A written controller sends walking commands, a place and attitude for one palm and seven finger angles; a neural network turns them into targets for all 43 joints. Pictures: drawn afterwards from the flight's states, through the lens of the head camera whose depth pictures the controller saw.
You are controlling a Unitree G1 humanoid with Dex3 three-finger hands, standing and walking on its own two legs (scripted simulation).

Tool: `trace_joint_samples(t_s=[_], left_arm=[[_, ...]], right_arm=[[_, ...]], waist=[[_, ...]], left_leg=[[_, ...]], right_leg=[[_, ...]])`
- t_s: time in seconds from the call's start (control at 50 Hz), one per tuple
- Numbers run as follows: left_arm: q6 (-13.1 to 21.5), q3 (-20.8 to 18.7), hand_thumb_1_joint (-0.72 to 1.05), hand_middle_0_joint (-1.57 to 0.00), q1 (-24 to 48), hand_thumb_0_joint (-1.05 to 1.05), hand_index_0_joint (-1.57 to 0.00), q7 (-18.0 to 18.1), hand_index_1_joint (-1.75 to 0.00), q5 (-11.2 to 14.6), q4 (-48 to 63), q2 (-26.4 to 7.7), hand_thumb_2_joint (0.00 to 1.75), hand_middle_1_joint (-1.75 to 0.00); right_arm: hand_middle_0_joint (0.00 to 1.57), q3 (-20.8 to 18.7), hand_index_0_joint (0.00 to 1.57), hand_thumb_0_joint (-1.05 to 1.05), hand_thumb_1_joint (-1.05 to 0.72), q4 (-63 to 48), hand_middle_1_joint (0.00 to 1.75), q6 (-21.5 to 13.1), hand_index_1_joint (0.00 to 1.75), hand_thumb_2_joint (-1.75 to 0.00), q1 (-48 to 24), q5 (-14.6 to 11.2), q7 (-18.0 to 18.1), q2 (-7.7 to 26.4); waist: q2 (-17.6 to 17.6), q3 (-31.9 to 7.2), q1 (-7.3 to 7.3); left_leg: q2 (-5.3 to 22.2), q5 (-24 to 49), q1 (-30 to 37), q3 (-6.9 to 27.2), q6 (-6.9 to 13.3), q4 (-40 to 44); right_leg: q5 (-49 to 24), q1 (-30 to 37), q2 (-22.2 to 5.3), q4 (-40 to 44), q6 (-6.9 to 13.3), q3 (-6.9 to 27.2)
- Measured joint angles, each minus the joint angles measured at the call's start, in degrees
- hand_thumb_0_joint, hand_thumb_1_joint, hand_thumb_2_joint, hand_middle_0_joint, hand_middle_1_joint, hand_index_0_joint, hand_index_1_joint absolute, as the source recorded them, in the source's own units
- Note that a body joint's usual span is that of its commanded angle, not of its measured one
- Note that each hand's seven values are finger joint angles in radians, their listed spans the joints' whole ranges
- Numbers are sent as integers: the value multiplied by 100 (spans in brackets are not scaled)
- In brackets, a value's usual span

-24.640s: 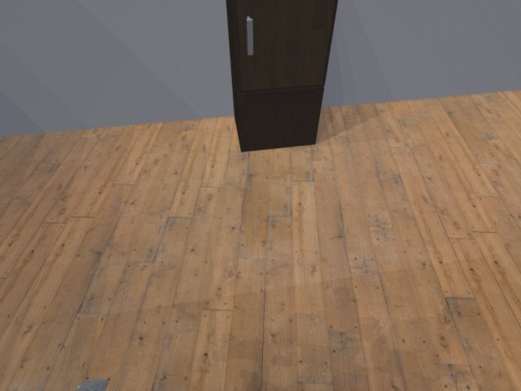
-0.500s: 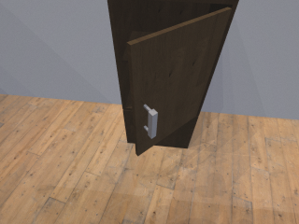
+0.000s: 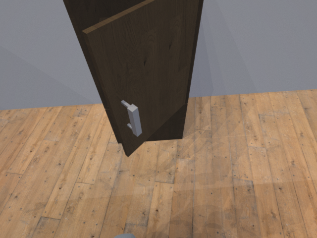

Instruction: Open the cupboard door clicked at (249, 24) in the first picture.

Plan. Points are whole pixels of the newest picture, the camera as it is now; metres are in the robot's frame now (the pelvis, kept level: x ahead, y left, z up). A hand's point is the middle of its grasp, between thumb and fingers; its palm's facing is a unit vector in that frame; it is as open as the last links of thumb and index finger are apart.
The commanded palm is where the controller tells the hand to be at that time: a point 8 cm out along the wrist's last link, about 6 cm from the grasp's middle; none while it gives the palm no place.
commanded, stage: walk to a spot facing it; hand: left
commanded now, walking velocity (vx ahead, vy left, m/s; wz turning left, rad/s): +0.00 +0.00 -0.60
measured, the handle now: (131, 118) +0.48 +0.14 -0.06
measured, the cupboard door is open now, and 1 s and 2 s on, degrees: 44 44 44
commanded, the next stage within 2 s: none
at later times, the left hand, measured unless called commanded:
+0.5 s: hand out of the picture +0.08 +0.18 -0.15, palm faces -0.13 -0.96 -0.25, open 7.4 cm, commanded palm none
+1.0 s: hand (135, 198) +0.24 +0.10 -0.15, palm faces -0.54 -0.79 -0.31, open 7.4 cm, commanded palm none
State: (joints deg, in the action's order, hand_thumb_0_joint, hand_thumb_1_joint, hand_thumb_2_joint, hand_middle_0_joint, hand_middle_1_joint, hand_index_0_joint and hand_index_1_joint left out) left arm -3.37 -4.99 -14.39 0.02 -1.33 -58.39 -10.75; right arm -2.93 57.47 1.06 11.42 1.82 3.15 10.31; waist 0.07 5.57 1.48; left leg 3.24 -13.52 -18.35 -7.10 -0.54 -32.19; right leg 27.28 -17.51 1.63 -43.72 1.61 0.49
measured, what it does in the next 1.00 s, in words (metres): steps on the spot, turning right: left foot, then right foot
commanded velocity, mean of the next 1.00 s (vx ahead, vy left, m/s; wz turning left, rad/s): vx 0.00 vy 0.00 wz -0.60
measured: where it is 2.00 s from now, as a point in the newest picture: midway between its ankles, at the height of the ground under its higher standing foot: outside the picture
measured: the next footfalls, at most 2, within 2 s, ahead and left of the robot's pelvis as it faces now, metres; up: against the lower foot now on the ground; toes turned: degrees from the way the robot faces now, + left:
left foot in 0.58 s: +0.10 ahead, +0.12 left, +0.00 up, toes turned -20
right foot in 0.90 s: +0.01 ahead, -0.14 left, +0.00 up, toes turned -34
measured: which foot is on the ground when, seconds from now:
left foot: down 0.00-0.04, up 0.06-0.56, down 0.58-0.90, up 0.92-1.00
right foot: down 0.00-0.58, up 0.60-0.88, down 0.90-1.00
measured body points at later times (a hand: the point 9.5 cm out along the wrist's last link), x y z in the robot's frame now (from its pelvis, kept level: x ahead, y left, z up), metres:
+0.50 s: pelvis +0.01 -0.01 +0.01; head +0.07 -0.02 +0.46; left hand +0.09 +0.23 -0.14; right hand +0.11 -0.28 -0.12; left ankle +0.04 +0.13 -0.69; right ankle -0.02 -0.09 -0.73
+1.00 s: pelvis +0.02 -0.02 +0.00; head +0.07 -0.07 +0.44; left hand +0.27 +0.14 -0.13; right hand -0.11 -0.27 -0.16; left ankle +0.05 +0.12 -0.67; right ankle -0.02 -0.12 -0.73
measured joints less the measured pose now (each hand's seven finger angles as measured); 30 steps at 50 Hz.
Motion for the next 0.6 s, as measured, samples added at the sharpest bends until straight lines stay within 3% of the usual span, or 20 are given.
trace_joint_samples(t_s=[0.06,0.12,0.18,0.24,0.48,0.56,0.58,0.6], left_arm=[[106,-20,90,-19,0,0,-20,-12,-30,-37,186,-68,90,-30],[142,-4,90,-19,40,0,-20,48,-30,-39,259,-81,90,-30],[170,10,90,-19,13,0,-20,99,-30,-25,304,-60,90,-30],[181,28,90,-20,-41,0,-20,111,-30,-14,336,-26,90,-30],[168,27,90,-20,-152,0,-21,88,-30,-44,491,5,90,-30],[100,-12,90,-20,-191,0,-21,83,-30,-12,493,-97,90,-30],[81,-15,90,-20,-234,0,-21,68,-30,10,521,-101,90,-30],[60,-28,90,-20,-181,0,-21,47,-30,15,511,-162,90,-30]], right_arm=[[21,-41,20,1,-90,-100,30,75,30,-90,-33,-30,-41,96],[21,-106,20,1,-91,-108,30,212,30,-90,-123,-52,-81,160],[20,-133,20,1,-91,-182,30,227,30,-90,-260,-63,-103,198],[20,-135,20,1,-91,-309,30,214,30,-90,-384,-75,-102,206],[20,-52,20,1,-91,-668,30,135,30,-90,-810,-158,-69,78],[20,27,20,1,-91,-823,30,7,30,-90,-751,-186,-69,11],[20,54,20,1,-91,-892,30,-49,30,-90,-667,-169,-74,56],[21,63,20,1,-91,-895,30,-88,30,-90,-629,-140,-60,31]], waist=[[131,-16,2],[154,19,-4],[105,31,16],[67,-12,9],[-133,-90,200],[-202,-171,149],[-85,-260,110],[-145,-247,96]], left_leg=[[173,-464,-263,-51,-101,-576],[-23,-1257,-732,345,-99,-2073],[-152,-1121,-980,515,-147,-2895],[-194,-966,-1028,639,-196,-3034],[-376,-1142,-600,932,-184,-1773],[-416,-552,-69,931,-103,-344],[-285,-266,96,1017,31,102],[-293,-254,59,965,86,31]], right_leg=[[-592,97,-3,572,82,-81],[-597,141,82,619,292,-31],[-807,269,152,971,355,152],[-988,348,229,1249,370,337],[-1146,333,526,1450,295,1030],[-1010,205,651,1205,171,1222],[-881,76,770,999,126,1166],[-440,-109,707,558,35,1018]])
